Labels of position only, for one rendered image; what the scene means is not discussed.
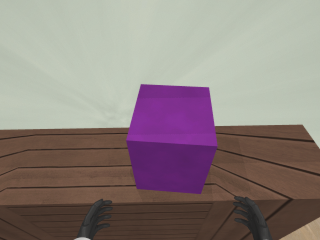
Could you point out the robot left hand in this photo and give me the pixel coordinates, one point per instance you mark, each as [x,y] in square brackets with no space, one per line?
[89,225]

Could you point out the robot right hand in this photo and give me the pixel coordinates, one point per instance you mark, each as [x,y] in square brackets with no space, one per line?
[256,222]

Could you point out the carton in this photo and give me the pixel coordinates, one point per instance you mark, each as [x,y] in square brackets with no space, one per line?
[172,138]

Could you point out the pedestal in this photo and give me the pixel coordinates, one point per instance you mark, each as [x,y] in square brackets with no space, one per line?
[50,178]

